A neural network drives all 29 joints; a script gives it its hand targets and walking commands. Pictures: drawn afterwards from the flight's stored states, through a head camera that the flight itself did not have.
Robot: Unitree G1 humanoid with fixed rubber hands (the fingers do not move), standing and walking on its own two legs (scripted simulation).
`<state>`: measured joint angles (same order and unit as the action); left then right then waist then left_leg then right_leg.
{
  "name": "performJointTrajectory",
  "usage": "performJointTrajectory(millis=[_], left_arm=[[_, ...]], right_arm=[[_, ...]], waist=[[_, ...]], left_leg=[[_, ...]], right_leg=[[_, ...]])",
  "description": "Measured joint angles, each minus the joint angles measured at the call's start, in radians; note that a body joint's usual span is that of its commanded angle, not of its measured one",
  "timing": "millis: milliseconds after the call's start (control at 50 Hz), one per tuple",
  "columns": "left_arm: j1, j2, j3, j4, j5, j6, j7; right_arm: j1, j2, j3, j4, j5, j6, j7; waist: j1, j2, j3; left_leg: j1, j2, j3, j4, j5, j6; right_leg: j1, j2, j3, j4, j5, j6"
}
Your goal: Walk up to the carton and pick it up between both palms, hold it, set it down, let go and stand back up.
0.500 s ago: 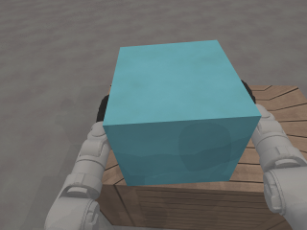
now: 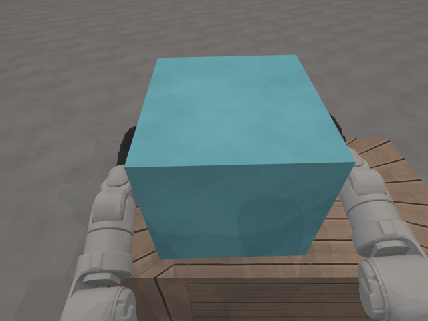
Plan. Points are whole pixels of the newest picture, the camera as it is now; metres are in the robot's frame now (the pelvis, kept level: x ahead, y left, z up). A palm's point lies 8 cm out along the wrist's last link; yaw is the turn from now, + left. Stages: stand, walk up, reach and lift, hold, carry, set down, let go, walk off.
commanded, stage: reach and lift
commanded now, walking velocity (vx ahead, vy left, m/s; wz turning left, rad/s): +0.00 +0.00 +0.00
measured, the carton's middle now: (229, 154) +0.41 +0.00 +0.13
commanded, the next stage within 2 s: hold in 1.22 s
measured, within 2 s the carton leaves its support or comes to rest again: neither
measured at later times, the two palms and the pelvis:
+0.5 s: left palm (131, 147) +0.37 +0.18 +0.18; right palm (343, 154) +0.37 -0.20 +0.17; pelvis -0.01 +0.01 +0.00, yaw -1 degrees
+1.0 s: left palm (119, 150) +0.36 +0.20 +0.18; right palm (333, 143) +0.38 -0.18 +0.19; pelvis +0.01 +0.01 +0.00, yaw +1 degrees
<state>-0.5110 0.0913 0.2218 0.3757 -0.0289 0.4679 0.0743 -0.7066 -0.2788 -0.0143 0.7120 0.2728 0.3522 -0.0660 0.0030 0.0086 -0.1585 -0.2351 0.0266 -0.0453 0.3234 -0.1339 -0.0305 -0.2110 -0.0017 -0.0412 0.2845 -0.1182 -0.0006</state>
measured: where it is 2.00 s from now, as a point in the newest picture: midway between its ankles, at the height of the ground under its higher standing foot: outside the picture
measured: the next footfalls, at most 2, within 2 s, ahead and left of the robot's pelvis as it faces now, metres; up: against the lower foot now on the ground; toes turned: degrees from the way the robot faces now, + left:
none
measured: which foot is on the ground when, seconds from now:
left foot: down 0.00-1.00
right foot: down 0.00-1.00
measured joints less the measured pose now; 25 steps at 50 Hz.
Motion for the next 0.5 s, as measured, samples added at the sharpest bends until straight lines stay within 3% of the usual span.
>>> performJointTrajectory(millis=[80,240,340,500], left_arm=[[-0.023,0.016,0.011,0.02,0.016,0.032,-0.031],[-0.041,0.07,-0.045,-0.023,-0.007,0.073,-0.02],[-0.131,0.067,-0.033,0.062,-0.006,0.072,-0.026],[-0.152,0.041,-0.013,0.106,0.015,0.059,-0.032]], right_arm=[[-0.006,0.025,-0.025,0.023,-0.021,0.014,-0.004],[0.014,0.051,-0.062,-0.032,-0.03,0.025,-0.019],[-0.014,0.052,-0.124,-0.006,-0.068,0.031,0.008],[-0.032,0.019,-0.098,0.01,-0.065,0.048,0.012]], waist=[[-0.004,-0.014,0.019],[-0.02,-0.016,0.009],[-0.014,-0.006,0.007],[-0.008,0.019,-0.019]], left_leg=[[0.017,-0.004,-0.002,0.003,0.003,0.003],[-0.026,-0.012,-0.008,0.016,0.015,0.007],[-0.031,-0.017,-0.002,0.013,0.022,0.013],[-0.018,-0.014,0.019,-0.003,0.019,0.017]], right_leg=[[0.017,-0.003,0.001,0.004,0.002,0.002],[-0.017,-0.008,0.002,0.002,0.021,0.007],[-0.028,-0.011,0.014,0.007,0.024,0.011],[-0.024,-0.007,0.04,-0.009,0.03,0.015]])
